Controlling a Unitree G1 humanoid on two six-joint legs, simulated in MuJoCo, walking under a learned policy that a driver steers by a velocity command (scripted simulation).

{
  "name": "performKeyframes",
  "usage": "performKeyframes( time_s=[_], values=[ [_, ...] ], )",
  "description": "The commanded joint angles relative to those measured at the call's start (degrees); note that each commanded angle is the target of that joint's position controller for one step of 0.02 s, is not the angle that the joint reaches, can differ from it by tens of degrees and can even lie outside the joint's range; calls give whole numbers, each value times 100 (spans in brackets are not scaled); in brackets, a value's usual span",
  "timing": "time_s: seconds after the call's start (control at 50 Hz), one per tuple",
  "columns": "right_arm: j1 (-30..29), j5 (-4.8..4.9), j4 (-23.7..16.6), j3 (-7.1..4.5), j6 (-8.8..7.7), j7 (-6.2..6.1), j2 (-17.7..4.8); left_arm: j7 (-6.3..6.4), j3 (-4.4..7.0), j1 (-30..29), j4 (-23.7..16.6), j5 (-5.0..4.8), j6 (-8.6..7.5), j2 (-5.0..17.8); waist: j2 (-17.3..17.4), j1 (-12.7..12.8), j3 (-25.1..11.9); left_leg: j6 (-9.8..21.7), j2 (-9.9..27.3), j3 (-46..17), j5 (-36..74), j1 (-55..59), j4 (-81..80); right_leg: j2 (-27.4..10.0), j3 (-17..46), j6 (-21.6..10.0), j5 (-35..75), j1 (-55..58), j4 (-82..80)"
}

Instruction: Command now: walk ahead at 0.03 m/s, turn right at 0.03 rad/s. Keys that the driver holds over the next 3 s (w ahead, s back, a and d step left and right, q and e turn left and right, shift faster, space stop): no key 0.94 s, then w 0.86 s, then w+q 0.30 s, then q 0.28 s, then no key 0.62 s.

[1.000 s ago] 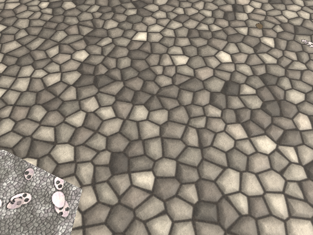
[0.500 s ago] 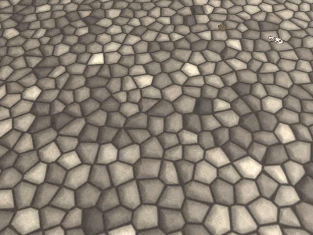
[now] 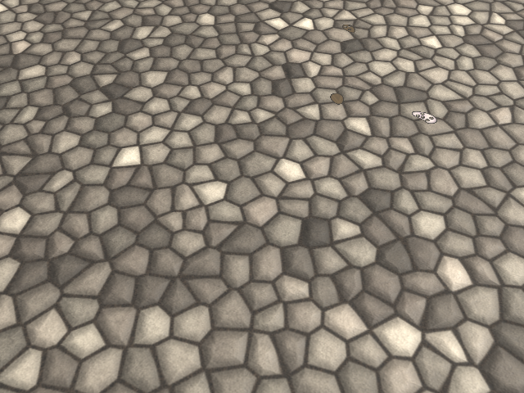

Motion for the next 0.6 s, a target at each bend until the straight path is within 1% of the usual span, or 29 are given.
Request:
performKeyframes(
  time_s=[0.02, 0.04, 0.06, 0.08, 0.14, 0.24, 0.4, 0.6],
  values=[
    [124, 19, -116, -124, -22, 27, -495, 18, 5, 178, 8, -52, -194, 456, -495, -174, 348, -112, 624, -852, -846, 695, -599, -635, 865, -315, -1024, -1078, -1391],
    [256, -2, -16, -115, -41, 32, -456, 28, 7, 105, 31, -72, -247, 485, -536, -249, 263, -93, 626, -820, -541, 1002, -476, -620, 837, -248, -921, -1154, -1489],
    [328, -22, 62, -120, -62, 33, -495, 43, 16, 72, 37, -89, -278, 532, -499, -279, 207, -70, 657, -830, -411, 1095, -443, -575, 778, -210, -750, -1080, -1489],
    [350, -41, 127, -123, -82, 34, -530, 52, 11, 107, 63, -95, -296, 509, -381, -258, 204, -47, 690, -864, -357, 1028, -463, -542, 715, -208, -537, -935, -1429],
    [326, -25, 279, -89, -111, 17, -456, 53, -9, 347, 183, -87, -285, 399, -148, -143, 243, -56, 713, -888, -387, 713, -549, -490, 596, -269, -147, -538, -1263],
    [379, -24, 496, -48, -113, -18, -374, 62, -20, 507, 300, -85, -276, 364, -10, -72, 250, -99, 709, -875, -252, 638, -558, -489, 538, -318, 102, -340, -1184],
    [555, -23, 781, -14, -108, -70, -271, 83, -52, 578, 422, -91, -284, 238, 3, -65, 242, -100, 728, -867, 48, 679, -468, -483, 460, -327, 486, -154, -1118],
    [647, -23, 992, -5, -88, -115, -149, 114, -81, 689, 532, -93, -290, 116, -31, -76, 272, -100, 744, -847, 309, 756, -364, -485, 413, -322, 800, -53, -1079]
  ],
)
Next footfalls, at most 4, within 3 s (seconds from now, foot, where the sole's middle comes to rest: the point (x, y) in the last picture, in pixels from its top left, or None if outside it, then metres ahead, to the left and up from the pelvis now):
1.26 left None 0.20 0.10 -0.77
1.76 right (294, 384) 0.55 -0.05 -0.77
2.28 left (229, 294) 0.81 0.13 -0.77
2.84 right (294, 286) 0.84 -0.06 -0.77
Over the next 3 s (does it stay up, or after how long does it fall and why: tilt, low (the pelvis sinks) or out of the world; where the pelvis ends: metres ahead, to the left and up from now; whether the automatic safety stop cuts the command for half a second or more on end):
stays up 0.78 0.03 0.01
